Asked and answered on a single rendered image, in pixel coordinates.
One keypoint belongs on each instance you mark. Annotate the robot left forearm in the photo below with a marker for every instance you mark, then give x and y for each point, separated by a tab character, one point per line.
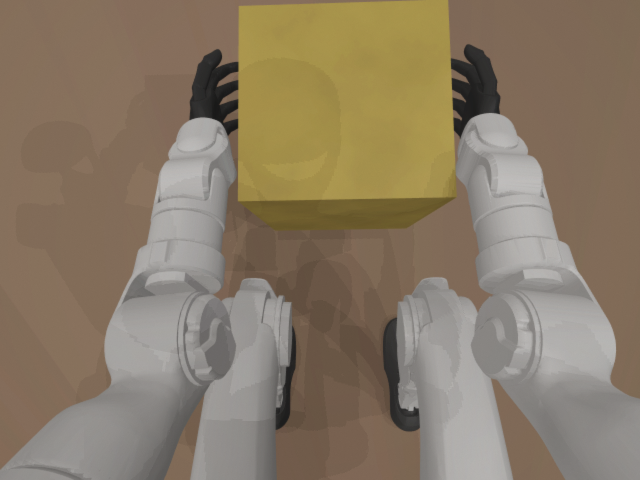
183	251

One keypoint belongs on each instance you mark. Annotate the carton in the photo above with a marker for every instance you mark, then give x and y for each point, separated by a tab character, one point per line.
345	114

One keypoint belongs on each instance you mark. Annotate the robot right thigh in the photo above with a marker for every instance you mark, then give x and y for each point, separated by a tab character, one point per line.
461	436

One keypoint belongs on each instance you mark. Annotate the left robot hand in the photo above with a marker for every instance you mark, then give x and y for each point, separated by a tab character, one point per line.
207	96

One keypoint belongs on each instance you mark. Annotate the right robot hand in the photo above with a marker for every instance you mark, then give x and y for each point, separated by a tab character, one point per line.
480	93

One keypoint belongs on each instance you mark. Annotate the robot left foot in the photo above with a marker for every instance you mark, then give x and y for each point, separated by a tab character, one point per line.
283	413

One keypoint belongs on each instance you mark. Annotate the robot right forearm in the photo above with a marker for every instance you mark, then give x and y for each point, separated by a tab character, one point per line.
511	214

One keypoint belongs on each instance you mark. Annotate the robot right upper arm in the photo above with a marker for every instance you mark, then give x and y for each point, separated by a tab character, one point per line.
553	354

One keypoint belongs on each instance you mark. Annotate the robot left upper arm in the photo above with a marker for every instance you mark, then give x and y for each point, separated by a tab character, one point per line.
162	352

